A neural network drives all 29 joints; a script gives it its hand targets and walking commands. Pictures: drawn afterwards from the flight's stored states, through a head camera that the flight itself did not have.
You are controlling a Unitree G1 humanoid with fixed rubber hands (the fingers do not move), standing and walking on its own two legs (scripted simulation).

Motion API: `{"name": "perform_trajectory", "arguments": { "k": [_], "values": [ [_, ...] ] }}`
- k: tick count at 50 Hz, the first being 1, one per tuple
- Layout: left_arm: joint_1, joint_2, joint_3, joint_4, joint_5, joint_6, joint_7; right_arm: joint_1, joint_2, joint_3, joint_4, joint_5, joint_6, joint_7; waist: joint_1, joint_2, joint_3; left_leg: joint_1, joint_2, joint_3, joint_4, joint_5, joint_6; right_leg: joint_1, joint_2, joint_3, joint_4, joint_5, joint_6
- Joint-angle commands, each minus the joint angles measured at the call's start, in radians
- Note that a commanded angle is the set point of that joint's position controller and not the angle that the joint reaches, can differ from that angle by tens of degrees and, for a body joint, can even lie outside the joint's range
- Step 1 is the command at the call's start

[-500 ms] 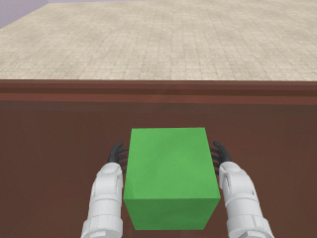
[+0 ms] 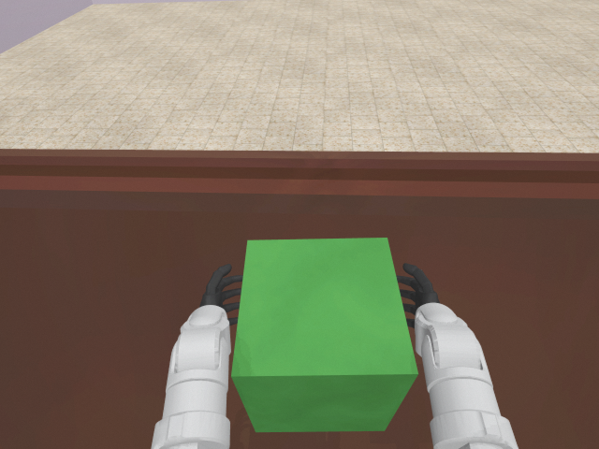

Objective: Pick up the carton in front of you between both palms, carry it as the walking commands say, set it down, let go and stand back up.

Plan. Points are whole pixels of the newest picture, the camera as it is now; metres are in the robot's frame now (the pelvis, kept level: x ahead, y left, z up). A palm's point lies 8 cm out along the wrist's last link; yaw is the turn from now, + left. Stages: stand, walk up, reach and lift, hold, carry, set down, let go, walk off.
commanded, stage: reach and lift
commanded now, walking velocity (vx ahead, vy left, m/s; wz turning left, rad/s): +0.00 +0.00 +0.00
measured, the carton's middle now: (318, 339) +0.29 +0.00 -0.05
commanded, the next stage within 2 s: hold in 0.30 s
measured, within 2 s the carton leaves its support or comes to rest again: neither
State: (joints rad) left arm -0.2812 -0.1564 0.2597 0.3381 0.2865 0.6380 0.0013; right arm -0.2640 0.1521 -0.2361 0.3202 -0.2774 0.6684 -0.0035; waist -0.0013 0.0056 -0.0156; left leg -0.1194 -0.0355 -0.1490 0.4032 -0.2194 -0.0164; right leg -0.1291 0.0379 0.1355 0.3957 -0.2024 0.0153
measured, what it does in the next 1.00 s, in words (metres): stands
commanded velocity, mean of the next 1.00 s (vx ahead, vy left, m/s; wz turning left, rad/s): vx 0.00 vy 0.00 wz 0.00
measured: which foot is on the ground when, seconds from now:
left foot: down 0.00-1.00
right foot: down 0.00-1.00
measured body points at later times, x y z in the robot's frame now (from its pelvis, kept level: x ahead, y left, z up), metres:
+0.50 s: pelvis +0.00 +0.00 +0.00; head -0.05 +0.00 +0.45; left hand +0.30 +0.15 +0.05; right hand +0.29 -0.15 +0.04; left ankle +0.01 +0.13 -0.74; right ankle +0.01 -0.13 -0.74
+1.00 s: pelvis -0.01 +0.00 +0.00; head -0.05 +0.00 +0.45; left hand +0.30 +0.15 +0.05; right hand +0.29 -0.15 +0.04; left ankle +0.01 +0.13 -0.74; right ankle +0.01 -0.13 -0.74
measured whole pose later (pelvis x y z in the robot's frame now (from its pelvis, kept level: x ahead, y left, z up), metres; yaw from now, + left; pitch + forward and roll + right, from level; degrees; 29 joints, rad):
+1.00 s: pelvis -0.01 +0.00 +0.00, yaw +0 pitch -7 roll +0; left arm -0.30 -0.16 0.26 0.26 0.29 0.74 -0.01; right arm -0.29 0.16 -0.24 0.25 -0.29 0.77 0.01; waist 0.00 0.00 0.01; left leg -0.05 -0.03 -0.14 0.38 -0.20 -0.02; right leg -0.06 0.03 0.13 0.37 -0.19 0.01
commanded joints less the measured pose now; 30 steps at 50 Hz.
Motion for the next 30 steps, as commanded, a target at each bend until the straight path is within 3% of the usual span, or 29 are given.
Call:
{"name": "perform_trajectory", "arguments": {
  "k": [1, 14, 20, 26, 30],
  "values": [
    [-0.440, -0.956, -0.554, -0.008, -0.249, -0.008, -0.256, -0.493, 0.947, 0.555, -0.055, 0.256, -0.037, 0.246, 0.000, -0.004, -0.260, 0.048, -0.067, 0.079, -0.057, 0.234, -0.004, 0.119, 0.062, -0.070, -0.044, 0.235, 0.009],
    [-0.432, -0.953, -0.567, -0.054, -0.262, 0.024, -0.251, -0.485, 0.932, 0.561, -0.096, 0.263, -0.007, 0.248, 0.000, 0.001, -0.231, 0.070, -0.066, 0.074, -0.072, 0.237, -0.008, 0.122, 0.066, -0.070, -0.058, 0.220, 0.006],
    [-0.430, -0.952, -0.630, -0.145, -0.303, 0.063, -0.243, -0.489, 0.933, 0.632, -0.190, 0.306, 0.032, 0.242, 0.004, -0.002, -0.271, 0.112, -0.065, 0.069, -0.081, 0.293, -0.008, 0.160, 0.067, -0.066, -0.070, 0.272, 0.009],
    [-0.435, -0.905, -0.557, -0.087, -0.258, 0.100, -0.244, -0.485, 0.889, 0.552, -0.123, 0.261, 0.067, 0.240, 0.002, 0.000, -0.132, 0.057, -0.060, 0.084, -0.110, 0.117, -0.005, 0.112, 0.061, -0.074, -0.096, 0.105, 0.000],
    [-0.498, -0.929, -0.564, -0.088, -0.267, 0.093, -0.255, -0.544, 0.918, 0.560, -0.124, 0.269, 0.061, 0.249, 0.001, 0.000, -0.165, 0.059, -0.059, 0.085, -0.099, 0.103, -0.001, 0.115, 0.059, -0.076, -0.086, 0.094, 0.000]
  ]
}}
